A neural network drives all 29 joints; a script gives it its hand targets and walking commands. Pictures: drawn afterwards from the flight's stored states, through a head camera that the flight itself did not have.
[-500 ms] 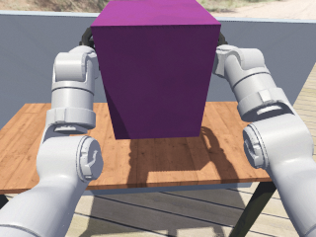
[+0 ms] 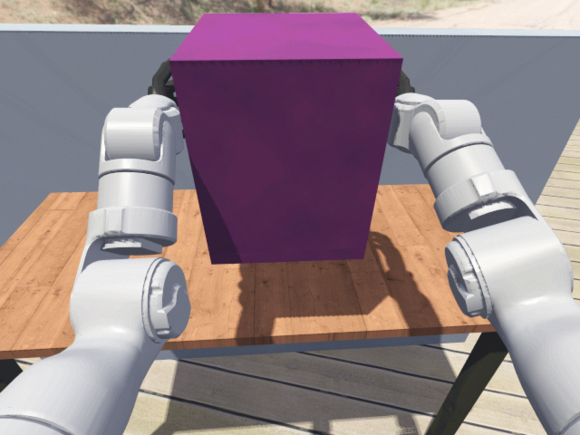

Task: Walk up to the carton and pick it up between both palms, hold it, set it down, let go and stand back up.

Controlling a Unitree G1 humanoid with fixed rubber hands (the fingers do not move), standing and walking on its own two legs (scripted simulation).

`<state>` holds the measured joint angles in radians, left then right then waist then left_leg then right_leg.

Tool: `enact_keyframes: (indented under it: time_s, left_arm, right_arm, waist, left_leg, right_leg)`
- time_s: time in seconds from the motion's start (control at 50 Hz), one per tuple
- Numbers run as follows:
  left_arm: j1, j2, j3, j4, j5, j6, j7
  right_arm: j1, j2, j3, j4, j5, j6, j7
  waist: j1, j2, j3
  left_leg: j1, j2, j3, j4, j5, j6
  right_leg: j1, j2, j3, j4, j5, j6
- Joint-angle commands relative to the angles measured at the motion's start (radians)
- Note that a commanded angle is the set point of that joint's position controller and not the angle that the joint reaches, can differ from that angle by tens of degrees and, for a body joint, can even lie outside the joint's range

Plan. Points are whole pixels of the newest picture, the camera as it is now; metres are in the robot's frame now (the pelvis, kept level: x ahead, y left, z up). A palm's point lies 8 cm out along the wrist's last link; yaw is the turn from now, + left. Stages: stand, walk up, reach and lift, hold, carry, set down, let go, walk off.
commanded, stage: hold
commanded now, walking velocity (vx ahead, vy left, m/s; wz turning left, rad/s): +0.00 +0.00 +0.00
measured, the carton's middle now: (284, 137) +0.38 +0.00 +0.29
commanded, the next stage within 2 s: set down in 0.74 s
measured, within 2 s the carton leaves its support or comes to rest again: neither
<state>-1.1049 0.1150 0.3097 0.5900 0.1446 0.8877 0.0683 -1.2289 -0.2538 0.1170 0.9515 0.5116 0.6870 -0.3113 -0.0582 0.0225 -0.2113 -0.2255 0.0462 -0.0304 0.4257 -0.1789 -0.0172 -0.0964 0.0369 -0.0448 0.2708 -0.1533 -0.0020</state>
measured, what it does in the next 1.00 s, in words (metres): stands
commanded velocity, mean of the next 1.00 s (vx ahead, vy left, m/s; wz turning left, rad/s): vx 0.00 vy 0.00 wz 0.00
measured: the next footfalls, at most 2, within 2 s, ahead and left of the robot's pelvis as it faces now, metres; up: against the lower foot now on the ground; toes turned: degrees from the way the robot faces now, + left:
none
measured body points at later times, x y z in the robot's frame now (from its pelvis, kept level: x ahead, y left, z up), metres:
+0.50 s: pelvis +0.00 +0.00 +0.00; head -0.09 +0.02 +0.44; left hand +0.39 +0.15 +0.33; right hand +0.39 -0.15 +0.33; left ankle +0.03 +0.12 -0.75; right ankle +0.00 -0.12 -0.75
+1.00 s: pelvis +0.00 +0.00 +0.00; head -0.09 +0.01 +0.44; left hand +0.39 +0.16 +0.35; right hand +0.40 -0.14 +0.35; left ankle +0.03 +0.12 -0.75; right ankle +0.00 -0.12 -0.75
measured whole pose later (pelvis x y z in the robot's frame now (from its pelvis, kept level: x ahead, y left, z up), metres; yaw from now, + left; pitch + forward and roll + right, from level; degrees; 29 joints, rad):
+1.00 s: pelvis +0.00 +0.00 +0.00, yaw +0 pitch -2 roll -2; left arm -1.21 0.13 0.34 0.70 0.16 0.79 0.08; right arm -1.33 -0.24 0.03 1.09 0.44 0.59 -0.27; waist -0.04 0.00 -0.20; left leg -0.21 0.04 -0.03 0.41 -0.17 -0.02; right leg -0.10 0.03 -0.04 0.29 -0.16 -0.01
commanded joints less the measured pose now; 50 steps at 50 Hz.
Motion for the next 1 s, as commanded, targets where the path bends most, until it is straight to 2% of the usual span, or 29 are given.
enact_keyframes:
  time_s: [0.0,0.24,0.38,0.4,0.42,0.48,0.54,0.62,0.66,0.72,0.74,0.76,0.78,0.82,0.88,0.94,0.98]
  left_arm:
    - [-0.816,-0.665,-0.279,-0.173,-0.187,-0.091,-0.119]
    - [-0.798,-0.644,-0.241,-0.118,-0.147,-0.084,-0.133]
    - [-0.805,-0.649,-0.253,-0.137,-0.155,-0.086,-0.135]
    - [-0.883,-0.66,-0.295,-0.189,-0.197,-0.099,-0.127]
    - [-0.888,-0.667,-0.307,-0.181,-0.209,-0.101,-0.117]
    - [-0.852,-0.657,-0.279,-0.144,-0.195,-0.095,-0.109]
    - [-0.815,-0.644,-0.237,-0.095,-0.162,-0.085,-0.12]
    - [-0.793,-0.639,-0.24,-0.095,-0.155,-0.08,-0.13]
    - [-0.784,-0.635,-0.237,-0.096,-0.149,-0.077,-0.135]
    - [-0.795,-0.643,-0.263,-0.132,-0.16,-0.081,-0.136]
    - [-0.859,-0.641,-0.295,-0.213,-0.19,-0.093,-0.13]
    - [-0.876,-0.652,-0.326,-0.217,-0.205,-0.091,-0.126]
    - [-0.877,-0.66,-0.327,-0.201,-0.206,-0.089,-0.123]
    - [-0.909,-0.654,-0.301,-0.165,-0.196,-0.113,-0.121]
    - [-0.943,-0.667,-0.273,-0.122,-0.19,-0.176,-0.111]
    - [-0.92,-0.631,-0.198,-0.03,-0.14,-0.22,-0.107]
    - [-0.871,-0.589,-0.127,0.042,-0.093,-0.236,-0.115]
  right_arm:
    - [-0.936,0.741,0.055,-0.472,0.164,-0.05,0.146]
    - [-0.899,0.701,0.024,-0.381,0.151,-0.042,0.147]
    - [-0.915,0.707,0.031,-0.407,0.16,-0.047,0.144]
    - [-1.0,0.738,0.046,-0.482,0.158,-0.063,0.145]
    - [-1.0,0.738,0.036,-0.482,0.155,-0.06,0.145]
    - [-0.961,0.739,0.034,-0.437,0.149,-0.052,0.147]
    - [-0.935,0.712,0.02,-0.379,0.137,-0.044,0.145]
    - [-0.93,0.696,0.026,-0.39,0.148,-0.048,0.138]
    - [-0.915,0.689,0.026,-0.384,0.149,-0.048,0.136]
    - [-0.933,0.704,0.037,-0.432,0.154,-0.057,0.131]
    - [-0.966,0.723,0.097,-0.448,0.194,-0.064,0.131]
    - [-0.967,0.723,0.102,-0.452,0.208,-0.064,0.126]
    - [-0.976,0.723,0.1,-0.452,0.212,-0.065,0.126]
    - [-0.987,0.725,0.053,-0.409,0.168,-0.084,0.139]
    - [-1.033,0.724,-0.004,-0.376,0.092,-0.148,0.166]
    - [-1.0,0.69,-0.069,-0.233,0.021,-0.193,0.188]
    - [-0.946,0.661,-0.114,-0.118,-0.03,-0.215,0.199]
  waist:
    - [0.0,0.01,-0.419]
    - [-0.005,0.029,-0.373]
    - [-0.008,0.031,-0.389]
    - [-0.003,0.015,-0.454]
    - [-0.016,0.017,-0.444]
    - [-0.008,0.011,-0.414]
    - [0.0,0.008,-0.372]
    - [-0.011,0.027,-0.383]
    - [-0.014,0.03,-0.382]
    - [-0.02,0.034,-0.408]
    - [-0.001,0.059,-0.472]
    - [-0.016,0.076,-0.478]
    - [-0.01,0.083,-0.44]
    - [-0.003,0.063,-0.385]
    - [0.012,0.046,-0.404]
    - [0.025,0.035,-0.34]
    - [0.031,0.001,-0.278]
  left_leg:
    - [0.2,-0.078,-0.022,-0.017,0.249,-0.02]
    - [0.188,-0.076,-0.022,-0.026,0.25,-0.036]
    - [0.197,-0.079,-0.022,-0.018,0.272,-0.038]
    - [0.188,-0.07,-0.036,-0.009,0.281,-0.037]
    - [0.193,-0.069,-0.04,-0.005,0.272,-0.036]
    - [0.179,-0.067,-0.039,-0.017,0.23,-0.022]
    - [0.157,-0.064,-0.034,-0.037,0.197,-0.02]
    - [0.185,-0.069,-0.032,-0.018,0.268,-0.034]
    - [0.186,-0.069,-0.033,-0.02,0.264,-0.035]
    - [0.196,-0.073,-0.034,-0.009,0.291,-0.037]
    - [0.264,-0.081,-0.045,0.008,0.376,-0.047]
    - [0.297,-0.081,-0.048,0.023,0.397,-0.056]
    - [0.289,-0.08,-0.049,0.019,0.377,-0.055]
    - [0.241,-0.075,-0.044,-0.012,0.268,-0.041]
    - [0.244,-0.066,-0.042,-0.028,0.21,-0.032]
    - [0.24,-0.056,-0.035,-0.057,0.16,-0.02]
    - [0.226,-0.054,-0.023,-0.081,0.134,-0.006]
  right_leg:
    - [0.022,0.067,0.056,-0.021,0.156,0.058]
    - [0.04,0.06,0.066,-0.023,0.17,0.05]
    - [0.044,0.061,0.062,-0.02,0.192,0.054]
    - [0.043,0.061,0.06,-0.007,0.192,0.053]
    - [0.029,0.061,0.061,-0.008,0.192,0.051]
    - [0.021,0.053,0.07,-0.01,0.167,0.052]
    - [0.031,0.052,0.073,-0.015,0.134,0.045]
    - [0.052,0.051,0.073,-0.015,0.217,0.047]
    - [0.056,0.05,0.073,-0.017,0.207,0.047]
    - [0.064,0.05,0.071,-0.011,0.25,0.053]
    - [0.077,0.052,0.069,-0.003,0.278,0.05]
    - [0.055,0.051,0.067,-0.008,0.276,0.052]
    - [0.027,0.052,0.065,-0.02,0.233,0.05]
    - [-0.018,0.046,0.058,-0.031,0.116,0.047]
    - [-0.036,0.047,0.043,-0.03,0.051,0.038]
    - [-0.037,0.042,0.035,-0.038,0.007,0.028]
    - [-0.025,0.035,0.036,-0.05,-0.013,0.029]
